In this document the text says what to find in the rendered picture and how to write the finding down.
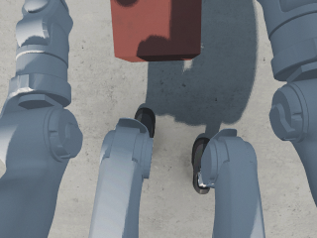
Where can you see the left robot upper arm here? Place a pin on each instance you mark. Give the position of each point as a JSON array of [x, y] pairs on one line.
[[35, 147]]

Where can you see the left robot foot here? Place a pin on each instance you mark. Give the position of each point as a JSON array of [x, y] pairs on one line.
[[147, 117]]

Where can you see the carton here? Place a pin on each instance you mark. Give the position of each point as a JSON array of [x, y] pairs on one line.
[[156, 30]]

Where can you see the left robot forearm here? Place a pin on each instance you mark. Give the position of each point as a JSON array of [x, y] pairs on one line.
[[41, 74]]

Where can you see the right robot upper arm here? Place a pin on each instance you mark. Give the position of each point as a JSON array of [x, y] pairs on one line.
[[293, 118]]

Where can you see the right robot forearm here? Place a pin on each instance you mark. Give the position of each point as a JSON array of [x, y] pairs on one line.
[[291, 27]]

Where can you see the right robot shin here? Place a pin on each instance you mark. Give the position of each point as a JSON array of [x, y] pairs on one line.
[[226, 132]]

